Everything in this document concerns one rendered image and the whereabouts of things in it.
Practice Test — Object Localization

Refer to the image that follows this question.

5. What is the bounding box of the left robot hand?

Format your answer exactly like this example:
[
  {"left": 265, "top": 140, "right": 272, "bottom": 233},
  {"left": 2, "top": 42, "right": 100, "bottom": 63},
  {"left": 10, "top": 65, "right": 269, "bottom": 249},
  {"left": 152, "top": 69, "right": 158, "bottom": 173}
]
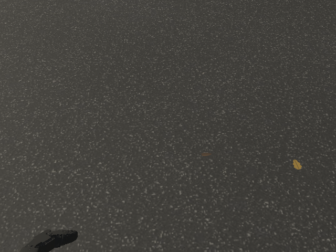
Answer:
[{"left": 18, "top": 229, "right": 78, "bottom": 252}]

